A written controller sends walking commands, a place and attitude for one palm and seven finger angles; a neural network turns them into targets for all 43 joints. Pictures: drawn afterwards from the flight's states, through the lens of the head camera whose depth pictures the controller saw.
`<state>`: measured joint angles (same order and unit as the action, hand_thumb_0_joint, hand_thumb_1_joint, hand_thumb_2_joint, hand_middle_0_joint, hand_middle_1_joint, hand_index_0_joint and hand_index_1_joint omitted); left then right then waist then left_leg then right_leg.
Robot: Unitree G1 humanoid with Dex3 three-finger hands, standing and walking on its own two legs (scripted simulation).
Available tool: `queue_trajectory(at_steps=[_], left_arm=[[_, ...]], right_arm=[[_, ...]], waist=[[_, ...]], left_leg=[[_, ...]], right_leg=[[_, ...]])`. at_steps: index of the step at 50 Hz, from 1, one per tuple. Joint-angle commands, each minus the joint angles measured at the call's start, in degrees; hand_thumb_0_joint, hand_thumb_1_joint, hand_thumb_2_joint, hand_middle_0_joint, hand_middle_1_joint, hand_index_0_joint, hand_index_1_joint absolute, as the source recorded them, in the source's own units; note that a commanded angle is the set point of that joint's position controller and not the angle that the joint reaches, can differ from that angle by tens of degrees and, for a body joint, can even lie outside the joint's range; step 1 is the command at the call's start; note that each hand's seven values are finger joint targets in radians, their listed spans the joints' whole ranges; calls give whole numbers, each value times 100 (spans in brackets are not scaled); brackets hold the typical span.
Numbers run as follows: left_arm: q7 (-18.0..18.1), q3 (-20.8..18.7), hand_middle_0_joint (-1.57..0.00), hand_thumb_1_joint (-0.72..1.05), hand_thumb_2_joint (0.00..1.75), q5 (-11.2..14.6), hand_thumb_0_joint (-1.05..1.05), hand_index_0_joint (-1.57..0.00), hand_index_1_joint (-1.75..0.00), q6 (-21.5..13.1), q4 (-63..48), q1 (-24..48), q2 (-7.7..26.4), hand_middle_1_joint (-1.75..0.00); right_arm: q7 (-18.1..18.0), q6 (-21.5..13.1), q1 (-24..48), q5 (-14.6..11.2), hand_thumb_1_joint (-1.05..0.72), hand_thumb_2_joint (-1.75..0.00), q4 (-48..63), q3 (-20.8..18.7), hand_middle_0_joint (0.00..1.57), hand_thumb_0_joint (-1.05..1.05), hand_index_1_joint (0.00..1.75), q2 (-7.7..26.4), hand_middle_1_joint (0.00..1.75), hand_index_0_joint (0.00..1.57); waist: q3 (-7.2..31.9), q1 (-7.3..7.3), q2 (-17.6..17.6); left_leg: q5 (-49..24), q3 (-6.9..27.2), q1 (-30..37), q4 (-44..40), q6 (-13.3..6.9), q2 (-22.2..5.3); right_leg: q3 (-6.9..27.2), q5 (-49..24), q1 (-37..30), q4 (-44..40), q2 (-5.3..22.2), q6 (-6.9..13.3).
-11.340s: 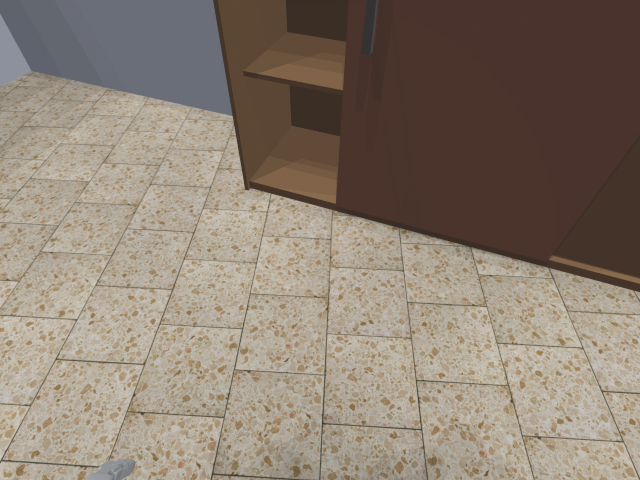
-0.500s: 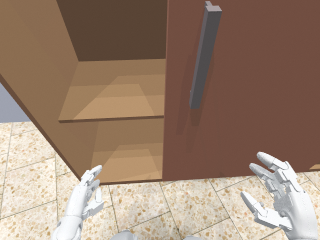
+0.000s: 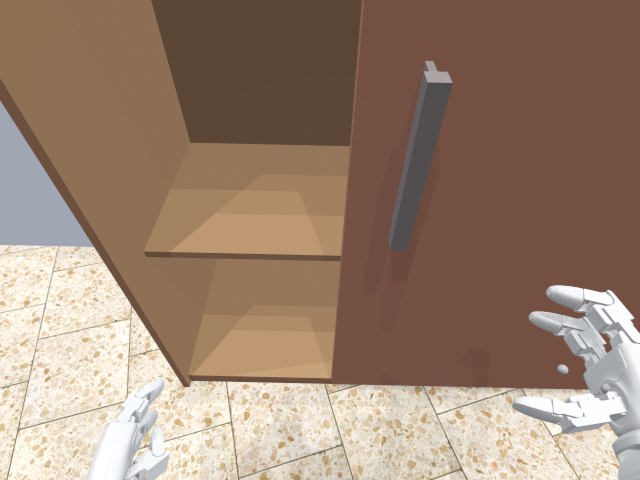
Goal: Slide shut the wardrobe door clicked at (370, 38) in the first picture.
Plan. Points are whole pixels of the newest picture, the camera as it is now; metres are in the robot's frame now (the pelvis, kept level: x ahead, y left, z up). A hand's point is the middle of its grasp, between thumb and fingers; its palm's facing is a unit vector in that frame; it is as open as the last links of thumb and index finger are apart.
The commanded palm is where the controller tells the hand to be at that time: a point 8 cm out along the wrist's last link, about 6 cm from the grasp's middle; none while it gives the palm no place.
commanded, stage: raise the hand with hooked fingers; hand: right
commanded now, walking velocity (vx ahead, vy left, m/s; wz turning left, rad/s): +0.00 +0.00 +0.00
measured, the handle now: (411, 167) +0.49 -0.09 +0.15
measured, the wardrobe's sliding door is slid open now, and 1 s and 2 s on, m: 0.44 0.44 0.44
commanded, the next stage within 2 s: move the hooked fingers beside the handle in 0.98 s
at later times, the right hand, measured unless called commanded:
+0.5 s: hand (630, 288) +0.29 -0.29 +0.17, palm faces +0.08 +0.99 -0.07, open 14.0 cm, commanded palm +0.25 -0.32 +0.17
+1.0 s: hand (607, 281) +0.30 -0.27 +0.17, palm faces +0.07 +0.99 -0.07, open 14.0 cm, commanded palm +0.26 -0.31 +0.17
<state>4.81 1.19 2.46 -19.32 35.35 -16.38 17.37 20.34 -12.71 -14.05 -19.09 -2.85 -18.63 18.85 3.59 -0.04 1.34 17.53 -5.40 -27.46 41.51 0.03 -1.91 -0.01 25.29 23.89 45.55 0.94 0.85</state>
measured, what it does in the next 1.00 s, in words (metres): stands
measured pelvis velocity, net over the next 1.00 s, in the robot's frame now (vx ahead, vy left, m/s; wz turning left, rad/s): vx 0.02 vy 0.01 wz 0.00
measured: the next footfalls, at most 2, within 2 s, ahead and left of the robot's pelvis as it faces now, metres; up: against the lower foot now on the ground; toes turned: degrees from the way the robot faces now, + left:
none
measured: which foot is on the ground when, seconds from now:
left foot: down 0.00-1.00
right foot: down 0.00-1.00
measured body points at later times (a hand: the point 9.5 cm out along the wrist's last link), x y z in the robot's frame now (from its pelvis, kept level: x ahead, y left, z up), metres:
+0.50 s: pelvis +0.02 +0.00 +0.02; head +0.01 +0.01 +0.47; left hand +0.19 +0.22 -0.05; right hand +0.28 -0.34 +0.17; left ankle +0.04 +0.13 -0.71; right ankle -0.02 -0.11 -0.71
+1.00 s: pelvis +0.02 +0.01 +0.02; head +0.01 +0.03 +0.47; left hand +0.20 +0.25 -0.05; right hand +0.29 -0.32 +0.17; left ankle +0.04 +0.13 -0.71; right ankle -0.02 -0.11 -0.71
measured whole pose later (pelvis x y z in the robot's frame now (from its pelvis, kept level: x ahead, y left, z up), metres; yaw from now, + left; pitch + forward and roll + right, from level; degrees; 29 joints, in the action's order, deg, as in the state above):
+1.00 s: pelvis +0.02 +0.01 +0.02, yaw +0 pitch +0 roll +1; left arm 5.8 4.3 2.8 -16.7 36.8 -14.1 16.2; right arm 26.9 -1.4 3.9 -18.7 -14.7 -26.8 24.2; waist 1.8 -2.1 3.4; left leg 13.6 -5.3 -15.7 29.3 -0.7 -1.1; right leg -0.3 19.8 11.1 31.0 1.1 0.0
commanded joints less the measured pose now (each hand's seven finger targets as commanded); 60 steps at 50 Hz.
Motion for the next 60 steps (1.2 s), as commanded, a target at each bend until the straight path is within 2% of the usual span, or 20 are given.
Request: queue_trajectory(at_steps=[1, 3, 7, 10, 18, 24, 27, 32, 34, 37, 38, 40, 43, 45, 47, 50, 52, 53, 57, 60], left_arm=[[37, -167, -20, 90, 90, 56, 0, -20, -30, -413, -872, 580, 607, -30], [52, -132, -20, 90, 90, 31, 0, -20, -30, -407, -859, 578, 629, -30], [90, -79, -20, 90, 90, 65, 0, -20, -30, -360, -825, 626, 611, -30], [97, -25, -20, 90, 90, 63, 0, -20, -30, -323, -808, 657, 582, -30], [134, 51, -20, 90, 90, 58, 0, -20, -30, -206, -744, 707, 577, -30], [149, 68, -20, 90, 90, 65, 0, -20, -30, -135, -718, 734, 597, -30], [112, 31, -20, 90, 90, 85, 0, -20, -30, -108, -745, 693, 606, -30], [41, -27, -20, 90, 90, 70, 0, -20, -30, -106, -799, 693, 615, -30], [36, -24, -20, 90, 90, 59, 0, -20, -30, -91, -768, 714, 613, -30], [70, -36, -20, 90, 90, 52, 0, -20, -30, -107, -778, 709, 596, -30], [75, -29, -20, 90, 90, 40, 0, -20, -30, -106, -748, 719, 587, -30], [99, -32, -20, 90, 90, 56, 0, -20, -30, -110, -732, 701, 582, -30], [117, -18, -20, 90, 90, 52, 0, -20, -30, -104, -695, 708, 586, -30], [133, -11, -20, 90, 90, 74, 0, -20, -30, -103, -700, 737, 599, -30], [145, -21, -20, 90, 90, 80, 0, -20, -30, -109, -720, 751, 596, -30], [141, -1, -20, 90, 90, 79, 0, -20, -30, -104, -711, 798, 589, -30], [153, -6, -20, 90, 90, 67, 0, -20, -30, -114, -723, 798, 591, -30], [142, 11, -20, 90, 90, 71, 0, -20, -30, -111, -703, 817, 573, -30], [198, -4, -20, 90, 90, 97, 0, -20, -30, -104, -651, 775, 592, -30], [219, 7, -20, 90, 90, 93, 0, -20, -30, -115, -632, 780, 578, -30]], right_arm=[[62, -223, 1331, -131, 43, -33, 1155, -591, 29, 0, 115, 1213, 115, 29], [130, -73, 1489, -132, 48, -31, 983, -741, 30, 0, 118, 1401, 118, 30], [299, 225, 1895, -155, 50, -30, 712, -765, 30, 0, 120, 1419, 120, 30], [394, 370, 2296, -152, 50, -30, 735, -825, 30, 0, 120, 1554, 120, 30], [544, 640, 2961, -134, 50, -30, 340, -1149, 30, 0, 120, 2002, 120, 30], [709, 786, 3499, -150, 50, -30, 59, -1372, 30, 0, 120, 2332, 120, 30], [830, 872, 3183, -173, 50, -30, -178, -1155, 30, 0, 120, 2039, 120, 30], [773, 852, 3041, -199, 50, -30, 110, -1396, 30, 0, 120, 2206, 120, 30], [691, 804, 3067, -203, 50, -30, 137, -1451, 30, 0, 120, 2236, 120, 30], [580, 741, 3212, -150, 50, -30, 276, -1510, 30, 0, 120, 2289, 120, 30], [546, 701, 3223, -144, 50, -30, 354, -1533, 30, 0, 120, 2328, 120, 30], [546, 686, 3222, -124, 50, -30, 231, -1427, 30, 0, 120, 2202, 120, 30], [587, 721, 3182, -93, 50, -30, 63, -1365, 30, 0, 120, 2178, 120, 30], [628, 744, 3246, -100, 50, -30, -31, -1280, 30, 0, 120, 2105, 120, 30], [658, 748, 3242, -117, 50, -30, 29, -1320, 30, 0, 120, 2135, 120, 30], [663, 728, 3298, -140, 50, -30, -32, -1317, 30, 0, 120, 2132, 120, 30], [678, 713, 3265, -151, 50, -30, -36, -1412, 30, 0, 120, 2206, 120, 30], [665, 701, 3252, -150, 50, -30, -45, -1379, 30, 0, 120, 2189, 120, 30], [661, 671, 3750, -117, 50, -30, -246, -1176, 30, 0, 120, 2095, 120, 30], [611, 632, 4097, -46, 50, -30, -240, -983, 30, 0, 120, 2013, 120, 30]], waist=[[650, -97, 501], [633, -143, 532], [529, -123, 255], [588, -144, 448], [652, -164, 360], [753, -191, 470], [791, -195, 314], [1010, -270, 389], [820, -249, 251], [928, -257, 531], [925, -255, 489], [862, -216, 347], [742, -217, 447], [632, -183, 273], [793, -197, 361], [684, -179, 197], [877, -215, 257], [748, -203, 243], [640, -80, 172], [796, -52, 379]], left_leg=[[-624, 143, 1056, -708, -131, 184], [-879, 151, 1207, -765, -160, 207], [-1011, 110, 1294, -914, -136, 223], [-1213, 104, 1428, -991, -158, 238], [-1313, 112, 1639, -1231, -163, 257], [-1597, 135, 1871, -1362, -183, 229], [-1769, 103, 1850, -1328, -170, 223], [-2026, 119, 1964, -1307, -161, 213], [-1967, 128, 1945, -1357, -155, 223], [-1897, 145, 1962, -1375, -160, 210], [-1922, 165, 2024, -1408, -162, 215], [-1909, 149, 2002, -1421, -145, 219], [-1843, 197, 1971, -1473, -148, 205], [-1679, 183, 1908, -1499, -134, 200], [-1724, 194, 1942, -1475, -133, 193], [-1585, 219, 1935, -1517, -120, 185], [-1659, 248, 2008, -1484, -111, 166], [-1562, 269, 1981, -1525, -113, 174], [-1350, 274, 1782, -1538, -93, 180], [-1303, 326, 1806, -1537, -96, 149]], right_leg=[[235, -1425, -95, -1202, -87, 1], [248, -1636, -214, -1254, -93, -1], [263, -1701, -366, -1439, -66, -4], [270, -1916, -589, -1533, -69, -22], [296, -2049, -840, -1749, -60, -14], [280, -2282, -976, -1870, -87, -5], [253, -2466, -1026, -1860, -86, 1], [185, -2739, -1134, -1834, -97, -3], [162, -2589, -1024, -1857, -99, 14], [130, -2553, -1150, -1899, -106, 10], [113, -2554, -1155, -1886, -105, 20], [111, -2494, -1130, -1930, -99, 33], [74, -2352, -1097, -1924, -114, 43], [97, -2156, -1025, -1970, -116, 54], [89, -2217, -1115, -1945, -128, 66], [92, -2035, -1008, -1950, -132, 69], [65, -2086, -1047, -1906, -143, 77], [61, -2017, -997, -1901, -133, 73], [95, -1817, -973, -1908, -131, 84], [82, -1762, -1026, -1882, -148, 79]])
